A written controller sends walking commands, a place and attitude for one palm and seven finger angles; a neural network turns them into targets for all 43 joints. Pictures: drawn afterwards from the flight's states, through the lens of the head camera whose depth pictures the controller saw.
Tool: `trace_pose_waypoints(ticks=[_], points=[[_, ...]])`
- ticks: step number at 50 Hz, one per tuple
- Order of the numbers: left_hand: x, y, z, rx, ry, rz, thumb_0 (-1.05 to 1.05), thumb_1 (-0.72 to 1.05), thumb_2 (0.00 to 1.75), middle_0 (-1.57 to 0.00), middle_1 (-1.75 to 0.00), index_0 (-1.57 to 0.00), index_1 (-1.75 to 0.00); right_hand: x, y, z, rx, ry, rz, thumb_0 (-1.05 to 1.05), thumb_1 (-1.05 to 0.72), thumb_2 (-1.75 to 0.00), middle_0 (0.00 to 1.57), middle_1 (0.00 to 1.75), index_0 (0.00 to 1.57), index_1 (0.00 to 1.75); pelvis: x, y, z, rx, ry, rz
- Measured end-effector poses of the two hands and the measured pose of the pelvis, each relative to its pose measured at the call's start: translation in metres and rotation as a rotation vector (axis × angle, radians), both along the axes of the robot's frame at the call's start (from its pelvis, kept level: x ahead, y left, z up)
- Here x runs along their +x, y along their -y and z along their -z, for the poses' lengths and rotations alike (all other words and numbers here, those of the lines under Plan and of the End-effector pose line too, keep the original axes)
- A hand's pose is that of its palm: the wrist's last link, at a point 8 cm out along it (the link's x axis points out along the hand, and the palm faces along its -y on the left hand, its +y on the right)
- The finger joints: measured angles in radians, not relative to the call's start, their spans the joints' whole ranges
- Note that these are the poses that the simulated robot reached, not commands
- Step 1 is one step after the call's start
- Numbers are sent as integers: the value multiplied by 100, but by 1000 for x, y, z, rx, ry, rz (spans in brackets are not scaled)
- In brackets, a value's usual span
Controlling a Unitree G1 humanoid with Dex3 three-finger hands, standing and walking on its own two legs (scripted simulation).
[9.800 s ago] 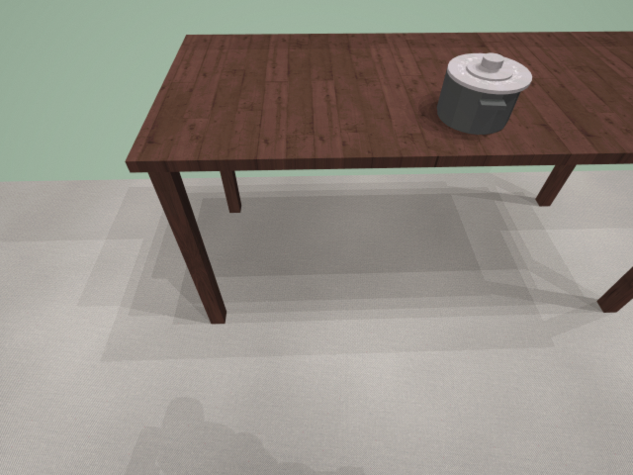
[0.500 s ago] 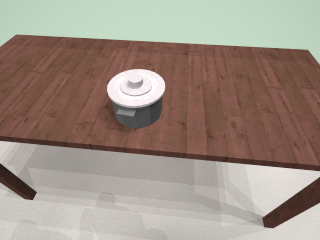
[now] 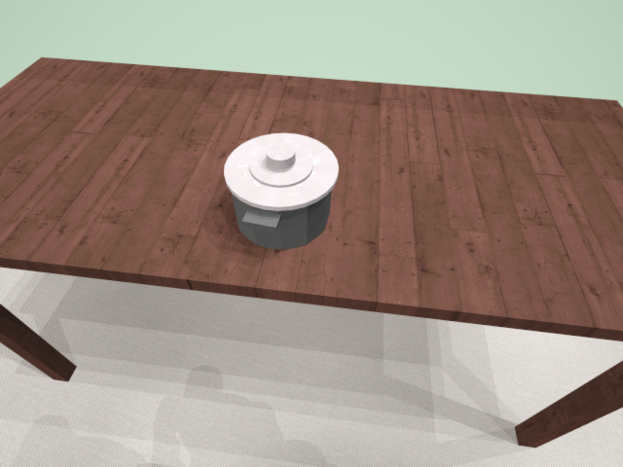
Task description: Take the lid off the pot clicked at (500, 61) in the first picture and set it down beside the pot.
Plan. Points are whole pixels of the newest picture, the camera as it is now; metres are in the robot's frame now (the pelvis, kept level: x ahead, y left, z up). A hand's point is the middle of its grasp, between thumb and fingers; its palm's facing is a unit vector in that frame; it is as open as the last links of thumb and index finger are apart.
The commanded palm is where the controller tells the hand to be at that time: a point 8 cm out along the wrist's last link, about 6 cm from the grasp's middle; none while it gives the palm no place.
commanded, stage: look again from close up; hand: left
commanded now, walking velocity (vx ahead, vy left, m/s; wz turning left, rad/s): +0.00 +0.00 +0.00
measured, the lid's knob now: (280, 155) +0.52 +0.08 +0.12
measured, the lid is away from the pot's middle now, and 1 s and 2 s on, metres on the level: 0.01 0.01 0.01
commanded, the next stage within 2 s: lift the closed hand beside the body in 0.06 s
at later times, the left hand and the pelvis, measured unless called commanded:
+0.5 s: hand out of the picture +0.13 +0.18 -0.04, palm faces +0.17 -0.95 -0.26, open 5.2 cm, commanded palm +0.08 +0.24 -0.01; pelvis -0.02 -0.01 +0.00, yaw +0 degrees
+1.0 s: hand out of the picture +0.12 +0.22 +0.03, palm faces +0.27 -0.87 -0.40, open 3.1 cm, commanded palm +0.07 +0.26 +0.06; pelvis -0.01 -0.02 +0.00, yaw +1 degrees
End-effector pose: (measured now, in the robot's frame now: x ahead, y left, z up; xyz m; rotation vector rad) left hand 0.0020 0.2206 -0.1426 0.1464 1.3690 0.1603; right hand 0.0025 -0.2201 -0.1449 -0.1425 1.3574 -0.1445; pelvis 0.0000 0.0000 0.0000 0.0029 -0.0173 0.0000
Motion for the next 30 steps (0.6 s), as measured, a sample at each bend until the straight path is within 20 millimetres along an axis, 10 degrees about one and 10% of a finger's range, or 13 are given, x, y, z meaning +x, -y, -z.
trace_pose_waypoints(ticks=[9, 11, 18, 24, 30], points=[[-10, 5, 1, -3, -31, -8, 1, 91, 90, -20, -30, -20, -30, 6, 5, -1, -7, -8, -7, 1, -92, -90, 20, 30, 20, 29, 1, 2, -1, -5, -2, -1], [13, -1, -14, 31, 114, -45, 2, 92, 90, -21, -30, -20, -31, 15, 9, -7, -17, 75, -15, 2, -93, -90, 20, 30, 20, 29, 0, 3, 0, -5, -1, -2], [106, -13, -94, 165, 629, 25, 2, 94, 90, -33, -44, -33, -45, 103, 25, -39, -23, 513, -59, 2, -92, -90, 20, 30, 20, 29, -6, 3, -1, 1, -1, -16], [102, -5, -126, 137, 787, 52, 1, 92, 90, -54, -68, -54, -68, 176, 25, -95, -40, 822, -100, 2, -91, -90, 20, 30, 20, 29, -14, 12, 0, 0, 3, -4], [78, -13, -139, 183, 824, -1, 1, 91, 90, -79, -95, -79, -95, 206, 17, -118, -52, 910, -197, 1, -91, -90, 20, 30, 20, 29, -19, 19, 1, -7, 1, -25]])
